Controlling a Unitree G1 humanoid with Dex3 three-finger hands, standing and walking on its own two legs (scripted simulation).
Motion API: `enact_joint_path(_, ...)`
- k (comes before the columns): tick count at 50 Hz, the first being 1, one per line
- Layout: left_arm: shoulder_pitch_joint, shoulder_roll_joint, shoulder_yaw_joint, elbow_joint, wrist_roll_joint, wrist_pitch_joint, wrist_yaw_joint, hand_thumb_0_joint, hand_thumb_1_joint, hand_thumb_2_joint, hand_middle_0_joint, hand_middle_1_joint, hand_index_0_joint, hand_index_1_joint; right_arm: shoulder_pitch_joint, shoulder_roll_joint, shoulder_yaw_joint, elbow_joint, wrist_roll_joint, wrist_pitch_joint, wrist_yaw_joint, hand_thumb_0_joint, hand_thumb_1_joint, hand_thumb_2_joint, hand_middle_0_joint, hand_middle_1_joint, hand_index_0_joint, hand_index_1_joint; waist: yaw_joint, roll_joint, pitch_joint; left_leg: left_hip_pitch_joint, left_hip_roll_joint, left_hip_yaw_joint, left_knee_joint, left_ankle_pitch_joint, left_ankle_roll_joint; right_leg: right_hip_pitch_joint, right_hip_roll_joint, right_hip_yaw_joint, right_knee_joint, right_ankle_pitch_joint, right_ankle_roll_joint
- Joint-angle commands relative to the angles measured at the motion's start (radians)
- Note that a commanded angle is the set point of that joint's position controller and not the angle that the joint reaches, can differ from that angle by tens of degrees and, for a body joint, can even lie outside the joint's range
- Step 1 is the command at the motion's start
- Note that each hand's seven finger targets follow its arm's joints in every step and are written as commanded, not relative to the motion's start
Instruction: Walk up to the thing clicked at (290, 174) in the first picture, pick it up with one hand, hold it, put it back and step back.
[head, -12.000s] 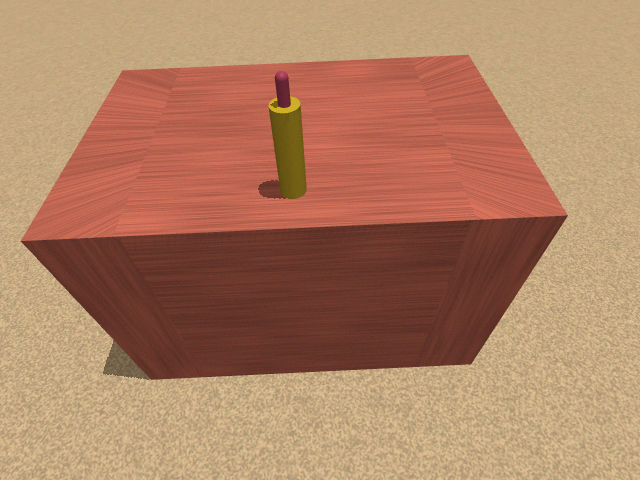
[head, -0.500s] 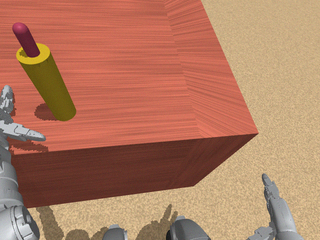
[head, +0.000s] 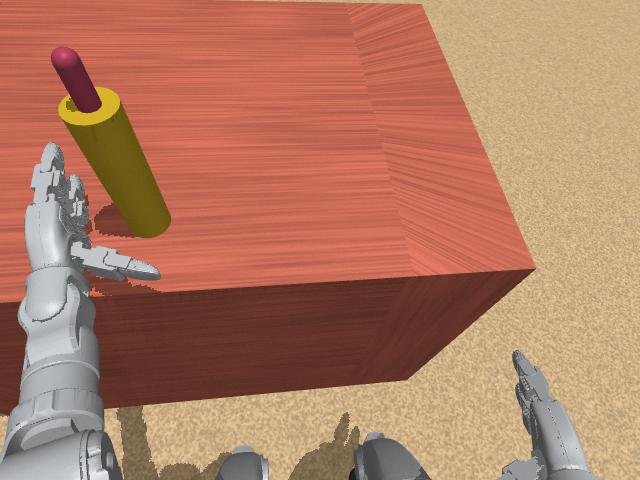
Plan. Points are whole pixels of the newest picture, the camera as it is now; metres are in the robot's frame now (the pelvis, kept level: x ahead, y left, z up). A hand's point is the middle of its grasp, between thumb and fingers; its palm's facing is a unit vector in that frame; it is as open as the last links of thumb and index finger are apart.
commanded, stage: rest palm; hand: left
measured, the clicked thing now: (116, 156) +0.47 +0.21 +0.12
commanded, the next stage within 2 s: close in 0.06 s
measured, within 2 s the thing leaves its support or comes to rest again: leaves its support in 1.50 s
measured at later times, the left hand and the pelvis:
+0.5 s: hand (126, 201) +0.45 +0.22 +0.06, palm faces +0.21 -0.98 +0.00, open 15.4 cm; pelvis -0.01 +0.00 -0.01, yaw -1 degrees
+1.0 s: hand (133, 192) +0.46 +0.21 +0.06, palm faces +0.18 -0.98 +0.01, open 8.3 cm; pelvis +0.01 +0.00 +0.00, yaw -1 degrees
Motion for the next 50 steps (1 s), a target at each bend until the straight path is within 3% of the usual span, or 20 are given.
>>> enact_joint_path(1,-0.397,0.217,0.015,-0.2,0.0,-0.081,0.032,0.0,-0.522,0.013,-0.033,0.0,-0.051,0.0,0.027,-0.136,-0.08,-0.175,-0.004,-0.05,-0.019,0.0,0.546,-0.05,0.05,0.051,0.05,0.051,0.001,0.146,-0.403,0.279,-0.02,0.013,-0.134,0.301,0.009,0.163,0.024,-0.022,-0.106,0.265,-0.05)
enact_joint_path(3,-0.434,0.247,0.025,-0.246,0.01,-0.091,0.056,0.0,-0.583,0.0,-0.081,0.0,-0.07,0.0,0.013,-0.133,-0.087,-0.175,-0.006,-0.039,-0.017,0.0,0.531,-0.058,0.05,0.05,0.05,0.05,0.012,0.173,-0.426,0.272,-0.022,0.017,-0.131,0.296,0.009,0.17,0.022,-0.02,-0.104,0.256,-0.052)
enact_joint_path(8,-0.323,0.157,0.004,-0.15,0.016,-0.081,0.087,0.0,-0.611,0.0,-0.088,0.0,-0.084,0.0,0.019,-0.129,-0.098,-0.191,-0.007,-0.019,-0.011,0.0,0.532,-0.055,0.05,0.05,0.05,0.05,0.014,0.108,-0.383,0.221,-0.021,0.019,-0.137,0.297,0.012,0.188,0.028,-0.024,-0.105,0.266,-0.05)
enact_joint_path(12,-0.402,0.221,0.034,-0.158,0.037,-0.099,0.104,0.0,-0.523,0.065,-0.346,-0.184,-0.361,-0.17,-0.009,-0.125,-0.083,-0.242,-0.004,-0.005,-0.003,0.0,0.541,-0.046,0.05,0.05,0.05,0.05,0.005,0.072,-0.359,0.179,-0.016,0.014,-0.147,0.261,0.013,0.184,0.033,-0.025,-0.098,0.242,-0.05)
enact_joint_path(15,-0.442,0.25,0.061,-0.146,0.035,-0.113,0.116,0.0,-0.523,0.078,-0.431,-0.25,-0.454,-0.227,0.013,-0.145,-0.121,-0.226,-0.002,0.005,-0.006,0.0,0.53,-0.045,0.05,0.05,0.05,0.05,-0.014,0.048,-0.368,0.169,-0.019,0.022,-0.131,0.263,0.022,0.184,0.03,-0.014,-0.091,0.26,-0.045)
enact_joint_path(18,-0.474,0.212,0.023,-0.089,0.038,-0.118,0.097,0.0,-0.501,0.101,-0.512,-0.307,-0.537,-0.281,0.026,-0.147,-0.116,-0.258,-0.005,0.004,-0.004,0.0,0.524,-0.045,0.05,0.05,0.05,0.05,-0.042,0.055,-0.405,0.204,-0.019,0.018,-0.112,0.312,0.023,0.163,0.032,-0.012,-0.079,0.297,-0.044)
enact_joint_path(19,-0.518,0.276,0.039,-0.162,0.046,-0.128,0.095,0.0,-0.505,0.108,-0.521,-0.315,-0.544,-0.291,0.048,-0.155,-0.121,-0.22,-0.007,0.009,-0.004,0.0,0.522,-0.046,0.05,0.05,0.05,0.05,-0.031,0.11,-0.432,0.23,-0.016,0.015,-0.108,0.341,0.018,0.149,0.032,-0.013,-0.072,0.31,-0.048)
enact_joint_path(23,-0.516,0.225,0.01,-0.047,0.044,-0.113,0.074,0.0,-0.471,0.162,-0.593,-0.372,-0.611,-0.353,0.036,-0.148,-0.107,-0.246,-0.009,0.009,-0.002,0.0,0.521,-0.047,0.05,0.05,0.05,0.05,-0.045,0.105,-0.436,0.23,-0.021,0.017,-0.108,0.282,0.017,0.128,0.031,-0.013,-0.085,0.266,-0.047)
enact_joint_path(25,-0.558,0.27,0.03,-0.092,0.038,-0.113,0.073,0.0,-0.45,0.201,-0.625,-0.408,-0.644,-0.39,0.037,-0.137,-0.082,-0.245,-0.009,0.007,0.002,0.0,0.529,-0.045,0.05,0.05,0.05,0.05,-0.026,0.163,-0.473,0.255,-0.023,0.018,-0.111,0.274,0.011,0.132,0.029,-0.015,-0.086,0.248,-0.05)
enact_joint_path(27,-0.514,0.217,0.006,-0.018,0.036,-0.104,0.066,0.0,-0.415,0.262,-0.681,-0.474,-0.703,-0.454,0.038,-0.137,-0.078,-0.252,-0.013,0.011,0.004,0.0,0.53,-0.045,0.05,0.05,0.05,0.05,-0.034,0.134,-0.446,0.237,-0.018,0.012,-0.111,0.292,0.01,0.128,0.032,-0.021,-0.087,0.258,-0.05)
enact_joint_path(28,-0.51,0.25,0.027,-0.026,0.036,-0.105,0.069,0.0,-0.405,0.291,-0.714,-0.509,-0.736,-0.49,0.05,-0.155,-0.104,-0.211,-0.012,0.013,0.003,0.0,0.53,-0.045,0.05,0.05,0.049,0.05,-0.028,0.167,-0.436,0.243,-0.014,0.01,-0.112,0.314,0.004,0.111,0.034,-0.024,-0.08,0.263,-0.054)
enact_joint_path(30,-0.506,0.245,0.03,-0.047,0.039,-0.111,0.068,0.0,-0.332,0.36,-0.775,-0.573,-0.795,-0.556,0.025,-0.129,-0.066,-0.225,-0.014,0.015,0.008,0.0,0.531,-0.045,0.05,0.05,0.049,0.05,-0.011,0.167,-0.454,0.254,-0.011,0.006,-0.1,0.364,0.004,0.101,0.036,-0.029,-0.069,0.282,-0.056)
enact_joint_path(31,-0.485,0.21,0.007,-0.02,0.036,-0.11,0.064,0.0,-0.298,0.398,-0.813,-0.62,-0.836,-0.599,-0.005,-0.137,-0.079,-0.263,-0.011,0.015,0.009,0.0,0.531,-0.045,0.05,0.05,0.049,0.05,-0.021,0.143,-0.446,0.232,-0.014,0.01,-0.103,0.352,0.007,0.121,0.037,-0.03,-0.071,0.286,-0.055)
enact_joint_path(33,-0.507,0.254,0.027,-0.136,0.033,-0.118,0.077,0.0,-0.226,0.456,-0.886,-0.685,-0.907,-0.667,0.013,-0.141,-0.09,-0.25,-0.008,0.016,0.003,0.0,0.528,-0.045,0.05,0.05,0.049,0.05,-0.005,0.162,-0.491,0.247,-0.021,0.021,-0.106,0.336,0.011,0.172,0.032,-0.02,-0.073,0.294,-0.052)
enact_joint_path(35,-0.46,0.185,-0.005,-0.082,0.024,-0.112,0.078,0.0,-0.144,0.53,-0.949,-0.758,-0.973,-0.737,-0.008,-0.158,-0.104,-0.304,-0.005,0.014,-0.001,0.0,0.533,-0.044,0.05,0.05,0.049,0.05,-0.022,0.087,-0.46,0.209,-0.02,0.022,-0.117,0.299,0.017,0.19,0.034,-0.018,-0.087,0.284,-0.046)
enact_joint_path(39,-0.48,0.291,0.069,-0.146,0.033,-0.116,0.113,0.0,-0.101,0.596,-1.039,-0.851,-1.063,-0.83,0.037,-0.157,-0.113,-0.247,0.0,0.034,-0.005,0.0,0.527,-0.044,0.05,0.05,0.049,0.05,-0.005,0.096,-0.434,0.206,-0.024,0.027,-0.122,0.32,0.02,0.197,0.035,-0.015,-0.087,0.305,-0.044)
enact_joint_path(41,-0.441,0.216,0.03,-0.096,0.036,-0.115,0.106,0.0,-0.045,0.637,-1.082,-0.885,-1.1,-0.868,0.053,-0.139,-0.108,-0.241,0.002,0.035,-0.001,0.0,0.525,-0.046,0.05,0.05,0.049,0.05,-0.028,0.05,-0.378,0.178,-0.024,0.027,-0.115,0.327,0.026,0.179,0.034,-0.012,-0.084,0.323,-0.04)
enact_joint_path(47,-0.425,0.23,0.041,-0.035,0.039,-0.131,0.06,0.0,0.121,0.808,-1.242,-1.052,-1.258,-1.038,0.051,-0.118,-0.074,-0.266,0.003,0.031,0.015,0.0,0.524,-0.048,0.05,0.05,0.049,0.05,-0.026,0.066,-0.4,0.161,-0.032,0.039,-0.086,0.338,0.031,0.175,0.026,0.002,-0.078,0.35,-0.038)
enact_joint_path(49,-0.334,0.236,0.066,0.021,0.039,-0.119,0.055,0.0,0.215,0.93,-1.285,-1.155,-1.297,-1.15,0.071,-0.172,-0.132,-0.25,0.0,0.037,0.013,0.0,0.538,-0.048,0.05,0.05,0.049,0.05,-0.024,0.09,-0.427,0.202,-0.022,0.023,-0.085,0.406,0.019,0.16,0.029,-0.012,-0.063,0.368,-0.047)
enact_joint_path(50,-0.372,0.255,0.069,-0.03,0.038,-0.119,0.055,0.0,0.243,0.995,-1.318,-1.181,-1.332,-1.175,0.066,-0.172,-0.124,-0.247,-0.001,0.039,0.019,0.0,0.538,-0.048,0.05,0.05,0.049,0.05,-0.013,0.135,-0.43,0.219,-0.023,0.021,-0.085,0.42,0.012,0.145,0.032,-0.015,-0.059,0.36,-0.049)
